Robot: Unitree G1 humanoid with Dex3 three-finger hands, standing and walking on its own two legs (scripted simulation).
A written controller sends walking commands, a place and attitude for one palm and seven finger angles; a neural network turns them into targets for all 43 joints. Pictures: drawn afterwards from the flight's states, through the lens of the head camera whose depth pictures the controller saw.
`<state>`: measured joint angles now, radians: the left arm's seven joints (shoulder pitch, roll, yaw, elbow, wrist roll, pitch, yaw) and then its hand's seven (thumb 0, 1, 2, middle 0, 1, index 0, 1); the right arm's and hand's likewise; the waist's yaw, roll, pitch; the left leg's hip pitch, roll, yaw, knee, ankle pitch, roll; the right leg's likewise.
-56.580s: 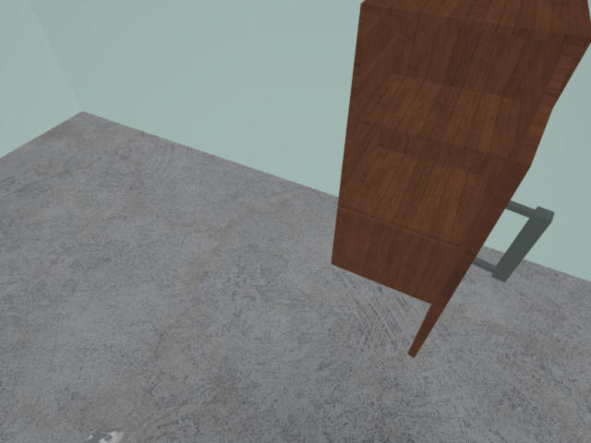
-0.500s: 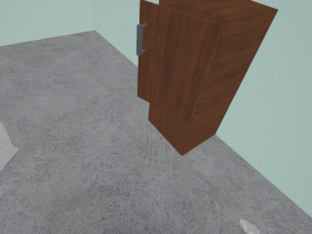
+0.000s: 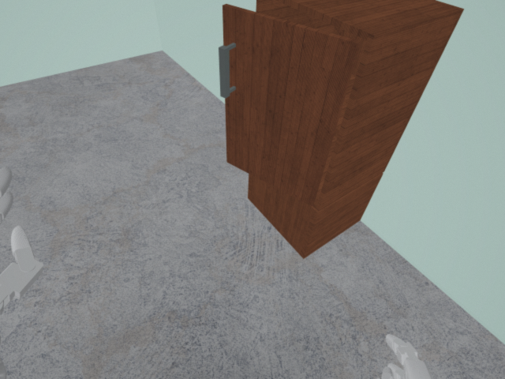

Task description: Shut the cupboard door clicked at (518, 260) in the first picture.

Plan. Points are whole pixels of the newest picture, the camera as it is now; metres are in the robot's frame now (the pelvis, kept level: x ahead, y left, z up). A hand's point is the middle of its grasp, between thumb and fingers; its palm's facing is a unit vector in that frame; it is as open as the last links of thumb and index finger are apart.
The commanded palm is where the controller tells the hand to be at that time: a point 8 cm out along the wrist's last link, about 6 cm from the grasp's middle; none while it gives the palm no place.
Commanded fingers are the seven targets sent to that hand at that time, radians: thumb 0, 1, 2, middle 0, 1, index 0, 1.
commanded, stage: stop stepping back and stand still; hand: left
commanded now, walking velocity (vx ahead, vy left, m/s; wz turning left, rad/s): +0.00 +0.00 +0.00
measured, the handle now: (228, 70) +0.96 +0.13 +0.03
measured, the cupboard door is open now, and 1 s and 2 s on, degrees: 19 19 19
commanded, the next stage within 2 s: let the arm hang, fingers relaxed in 0.86 s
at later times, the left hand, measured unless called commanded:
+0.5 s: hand out of the picture +0.19 +0.31 +0.16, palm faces +0.45 -0.78 -0.43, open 7.4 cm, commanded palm +0.13 +0.34 +0.18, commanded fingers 0.00 0.90 0.90 -0.20 -0.30 -0.20 -0.30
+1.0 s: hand out of the picture +0.18 +0.32 +0.13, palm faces +0.39 -0.79 -0.47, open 7.4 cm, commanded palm none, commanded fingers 0.00 0.90 0.90 -0.20 -0.30 -0.20 -0.30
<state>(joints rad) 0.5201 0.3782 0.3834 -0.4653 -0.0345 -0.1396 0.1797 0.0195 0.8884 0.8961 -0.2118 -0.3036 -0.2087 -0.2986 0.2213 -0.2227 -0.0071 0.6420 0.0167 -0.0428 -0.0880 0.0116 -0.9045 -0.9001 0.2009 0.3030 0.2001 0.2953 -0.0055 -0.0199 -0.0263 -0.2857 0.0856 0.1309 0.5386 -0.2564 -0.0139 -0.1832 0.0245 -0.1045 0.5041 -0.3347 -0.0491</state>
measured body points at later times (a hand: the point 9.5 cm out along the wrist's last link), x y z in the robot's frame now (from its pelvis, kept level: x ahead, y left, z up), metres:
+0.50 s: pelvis -0.01 +0.04 +0.00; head -0.01 +0.05 +0.45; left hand +0.16 +0.34 +0.19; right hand +0.14 -0.19 -0.08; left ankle +0.01 +0.13 -0.73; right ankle -0.04 -0.08 -0.73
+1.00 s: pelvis -0.03 +0.05 +0.00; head -0.03 +0.05 +0.45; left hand +0.16 +0.36 +0.16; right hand +0.13 -0.19 -0.09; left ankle +0.02 +0.13 -0.73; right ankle -0.04 -0.08 -0.73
